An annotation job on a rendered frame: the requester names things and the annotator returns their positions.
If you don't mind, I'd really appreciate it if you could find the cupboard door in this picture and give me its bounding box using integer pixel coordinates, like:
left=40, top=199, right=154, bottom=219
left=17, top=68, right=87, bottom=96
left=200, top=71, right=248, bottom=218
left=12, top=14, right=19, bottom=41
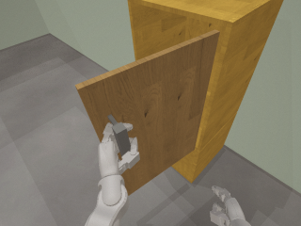
left=75, top=30, right=220, bottom=196

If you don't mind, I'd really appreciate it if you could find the handle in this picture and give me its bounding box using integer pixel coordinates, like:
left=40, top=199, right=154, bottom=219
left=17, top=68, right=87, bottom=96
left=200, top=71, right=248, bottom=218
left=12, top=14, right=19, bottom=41
left=107, top=114, right=131, bottom=156

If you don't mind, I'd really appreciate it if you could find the robot left forearm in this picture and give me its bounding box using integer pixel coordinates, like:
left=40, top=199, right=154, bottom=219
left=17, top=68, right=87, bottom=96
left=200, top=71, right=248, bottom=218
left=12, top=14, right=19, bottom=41
left=85, top=174, right=130, bottom=226

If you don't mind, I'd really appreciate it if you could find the right robot hand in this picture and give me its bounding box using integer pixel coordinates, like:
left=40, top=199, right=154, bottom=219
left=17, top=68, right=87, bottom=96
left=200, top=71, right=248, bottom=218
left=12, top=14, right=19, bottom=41
left=210, top=186, right=246, bottom=226

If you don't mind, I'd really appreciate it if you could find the left robot hand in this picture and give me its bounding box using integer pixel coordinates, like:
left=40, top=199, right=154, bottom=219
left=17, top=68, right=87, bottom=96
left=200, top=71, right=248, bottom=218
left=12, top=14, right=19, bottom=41
left=98, top=122, right=140, bottom=178

